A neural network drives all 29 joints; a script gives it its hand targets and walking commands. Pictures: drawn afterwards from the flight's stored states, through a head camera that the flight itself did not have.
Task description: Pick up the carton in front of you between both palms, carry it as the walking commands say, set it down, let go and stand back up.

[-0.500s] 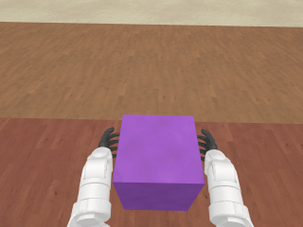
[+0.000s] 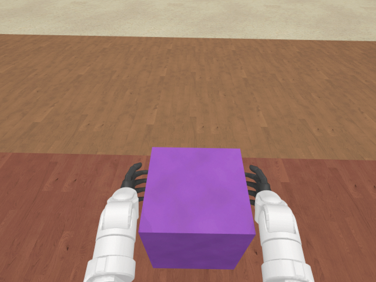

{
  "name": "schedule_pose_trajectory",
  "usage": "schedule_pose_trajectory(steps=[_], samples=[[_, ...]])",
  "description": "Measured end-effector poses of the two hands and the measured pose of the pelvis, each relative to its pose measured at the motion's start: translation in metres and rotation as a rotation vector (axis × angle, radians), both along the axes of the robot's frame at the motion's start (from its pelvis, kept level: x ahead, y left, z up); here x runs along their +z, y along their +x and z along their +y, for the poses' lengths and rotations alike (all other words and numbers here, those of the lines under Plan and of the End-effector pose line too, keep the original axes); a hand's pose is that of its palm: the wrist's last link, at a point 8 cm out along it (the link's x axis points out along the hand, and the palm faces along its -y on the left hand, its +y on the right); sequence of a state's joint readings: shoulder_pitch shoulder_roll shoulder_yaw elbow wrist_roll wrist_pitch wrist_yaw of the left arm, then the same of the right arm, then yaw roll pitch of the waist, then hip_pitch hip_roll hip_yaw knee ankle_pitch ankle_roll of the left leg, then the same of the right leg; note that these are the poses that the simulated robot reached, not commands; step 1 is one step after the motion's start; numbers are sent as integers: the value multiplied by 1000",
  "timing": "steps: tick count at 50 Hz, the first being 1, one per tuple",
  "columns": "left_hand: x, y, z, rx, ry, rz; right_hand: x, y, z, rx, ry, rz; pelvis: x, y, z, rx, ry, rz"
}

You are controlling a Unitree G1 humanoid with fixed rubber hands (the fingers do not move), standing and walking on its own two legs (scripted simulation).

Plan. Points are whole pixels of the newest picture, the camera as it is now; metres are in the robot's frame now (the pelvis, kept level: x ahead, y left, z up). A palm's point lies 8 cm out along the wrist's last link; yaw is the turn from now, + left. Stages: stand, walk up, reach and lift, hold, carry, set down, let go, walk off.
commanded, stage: hold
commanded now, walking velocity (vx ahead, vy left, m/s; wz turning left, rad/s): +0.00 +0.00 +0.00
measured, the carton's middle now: (194, 210) +0.29 +0.00 -0.04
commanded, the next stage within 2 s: carry in 0.54 s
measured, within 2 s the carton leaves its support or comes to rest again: neither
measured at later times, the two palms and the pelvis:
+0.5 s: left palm (127, 194) +0.28 +0.15 +0.05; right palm (265, 197) +0.28 -0.15 +0.05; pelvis -0.01 +0.00 +0.00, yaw +0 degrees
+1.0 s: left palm (130, 150) +0.39 +0.16 +0.07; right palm (252, 150) +0.39 -0.14 +0.07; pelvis +0.11 +0.01 -0.01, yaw +2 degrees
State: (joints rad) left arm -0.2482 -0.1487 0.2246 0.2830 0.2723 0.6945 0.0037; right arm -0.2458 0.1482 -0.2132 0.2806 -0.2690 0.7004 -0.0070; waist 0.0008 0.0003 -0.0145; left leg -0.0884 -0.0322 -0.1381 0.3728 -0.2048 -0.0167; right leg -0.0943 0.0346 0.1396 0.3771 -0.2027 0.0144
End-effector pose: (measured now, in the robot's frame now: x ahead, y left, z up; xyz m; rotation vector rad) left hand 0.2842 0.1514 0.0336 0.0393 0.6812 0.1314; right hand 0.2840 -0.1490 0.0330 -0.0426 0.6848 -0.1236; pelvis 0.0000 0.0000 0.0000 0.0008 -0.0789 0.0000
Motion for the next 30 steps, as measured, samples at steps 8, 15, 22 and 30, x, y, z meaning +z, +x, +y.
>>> schedule_pose_trajectory(steps=[8,15,22,30], samples=[[16,-5,-1,-1,-3,-32,16,-5,-1,-5,3,-32,1,-2,0,0,0,-23],[14,-8,-1,1,-6,-8,14,-9,-1,-9,7,-8,0,-9,0,0,1,-39],[14,-9,-1,6,-12,-12,14,-10,-1,-12,12,-13,-1,-13,0,0,1,-38],[16,-4,0,8,-13,-28,16,-5,0,-14,15,-29,-4,-10,1,5,-2,15]])
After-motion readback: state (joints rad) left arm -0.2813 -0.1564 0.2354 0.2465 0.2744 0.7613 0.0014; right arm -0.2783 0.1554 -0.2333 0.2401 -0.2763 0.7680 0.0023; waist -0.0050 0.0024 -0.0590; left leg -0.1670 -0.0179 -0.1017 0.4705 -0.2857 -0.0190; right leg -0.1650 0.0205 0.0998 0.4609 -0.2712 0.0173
